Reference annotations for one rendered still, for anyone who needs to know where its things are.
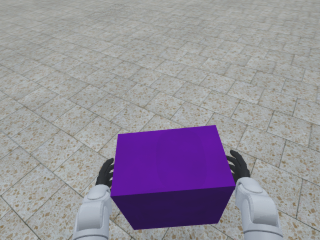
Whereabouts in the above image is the right robot forearm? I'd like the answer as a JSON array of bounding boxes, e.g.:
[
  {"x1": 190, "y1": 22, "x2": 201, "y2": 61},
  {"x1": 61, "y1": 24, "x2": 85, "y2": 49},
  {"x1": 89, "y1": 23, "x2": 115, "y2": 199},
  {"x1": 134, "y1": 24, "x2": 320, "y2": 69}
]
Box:
[{"x1": 234, "y1": 177, "x2": 284, "y2": 240}]

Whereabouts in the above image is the left robot forearm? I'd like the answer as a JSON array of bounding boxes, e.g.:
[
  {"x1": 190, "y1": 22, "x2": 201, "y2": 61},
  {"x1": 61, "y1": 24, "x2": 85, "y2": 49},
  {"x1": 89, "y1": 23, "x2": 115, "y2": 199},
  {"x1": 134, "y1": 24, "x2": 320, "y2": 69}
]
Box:
[{"x1": 72, "y1": 184, "x2": 112, "y2": 240}]

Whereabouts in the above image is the robot left hand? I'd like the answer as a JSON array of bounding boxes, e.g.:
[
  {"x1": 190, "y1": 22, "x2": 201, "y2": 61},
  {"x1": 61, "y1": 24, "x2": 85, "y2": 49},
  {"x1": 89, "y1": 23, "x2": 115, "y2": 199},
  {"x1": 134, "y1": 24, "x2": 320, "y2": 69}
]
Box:
[{"x1": 95, "y1": 158, "x2": 114, "y2": 192}]

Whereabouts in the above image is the carton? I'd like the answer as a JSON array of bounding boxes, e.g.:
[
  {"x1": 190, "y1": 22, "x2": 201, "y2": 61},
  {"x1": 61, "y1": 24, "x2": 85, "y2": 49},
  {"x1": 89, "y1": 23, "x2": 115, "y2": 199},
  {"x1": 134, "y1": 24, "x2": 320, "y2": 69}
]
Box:
[{"x1": 110, "y1": 125, "x2": 236, "y2": 230}]

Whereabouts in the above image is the robot right hand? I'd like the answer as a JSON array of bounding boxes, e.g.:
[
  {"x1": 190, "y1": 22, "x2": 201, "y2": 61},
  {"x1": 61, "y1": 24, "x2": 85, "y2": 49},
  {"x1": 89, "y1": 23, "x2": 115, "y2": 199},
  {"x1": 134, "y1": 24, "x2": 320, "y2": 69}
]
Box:
[{"x1": 226, "y1": 149, "x2": 250, "y2": 190}]

